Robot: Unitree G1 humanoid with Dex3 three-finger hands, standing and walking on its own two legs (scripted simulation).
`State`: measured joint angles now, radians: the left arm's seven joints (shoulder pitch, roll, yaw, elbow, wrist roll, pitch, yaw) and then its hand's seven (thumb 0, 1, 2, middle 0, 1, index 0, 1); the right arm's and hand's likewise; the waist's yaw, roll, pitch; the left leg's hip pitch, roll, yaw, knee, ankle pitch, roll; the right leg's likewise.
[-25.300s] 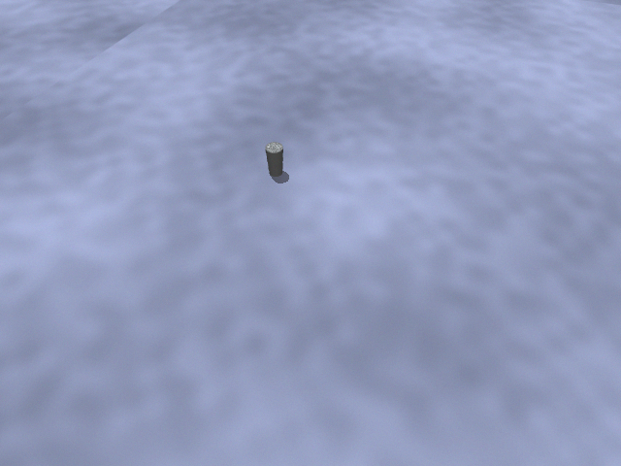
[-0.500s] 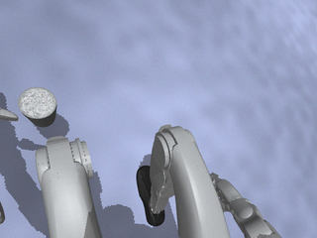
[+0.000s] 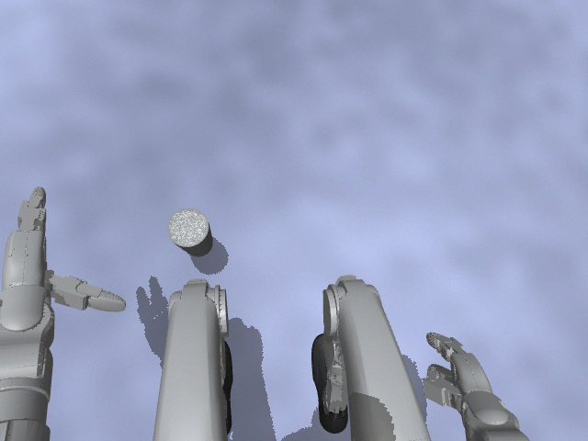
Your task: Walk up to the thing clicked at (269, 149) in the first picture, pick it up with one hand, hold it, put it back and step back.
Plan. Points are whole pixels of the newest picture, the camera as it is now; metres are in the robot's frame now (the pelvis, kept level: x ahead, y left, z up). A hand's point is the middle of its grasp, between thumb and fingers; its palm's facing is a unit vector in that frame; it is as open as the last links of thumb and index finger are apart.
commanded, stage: home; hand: left
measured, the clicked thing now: (194, 236) +0.44 +0.19 -0.39
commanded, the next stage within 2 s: none
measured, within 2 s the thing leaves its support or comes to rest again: neither
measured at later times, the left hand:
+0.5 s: hand (0, 312) +0.26 +0.24 +0.11, palm faces +0.18 -0.93 -0.33, open 17.3 cm
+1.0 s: hand out of the picture +0.22 +0.21 +0.19, palm faces +0.19 -0.94 -0.28, open 17.6 cm
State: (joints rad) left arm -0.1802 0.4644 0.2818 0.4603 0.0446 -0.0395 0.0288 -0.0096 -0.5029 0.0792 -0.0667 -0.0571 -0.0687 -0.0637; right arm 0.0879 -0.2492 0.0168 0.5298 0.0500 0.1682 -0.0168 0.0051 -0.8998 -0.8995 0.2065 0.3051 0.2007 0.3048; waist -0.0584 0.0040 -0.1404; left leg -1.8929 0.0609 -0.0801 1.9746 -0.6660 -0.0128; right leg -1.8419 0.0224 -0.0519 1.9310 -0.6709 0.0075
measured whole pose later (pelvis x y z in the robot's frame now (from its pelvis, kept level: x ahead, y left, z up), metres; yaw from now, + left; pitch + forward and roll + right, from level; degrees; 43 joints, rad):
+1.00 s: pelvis +0.08 +0.01 +0.25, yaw +6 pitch +9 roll -3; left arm 0.48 0.22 -0.02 -0.04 -0.01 0.29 0.15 -0.01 -0.58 0.03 -0.05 -0.04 -0.06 -0.05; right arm 0.27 -0.20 0.04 0.47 0.02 -0.10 -0.19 0.01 -0.89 -0.90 0.21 0.31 0.20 0.31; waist -0.02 0.03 -0.11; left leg -0.67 0.04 -0.04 0.99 -0.48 -0.01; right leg -0.60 0.00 -0.05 0.93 -0.48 0.01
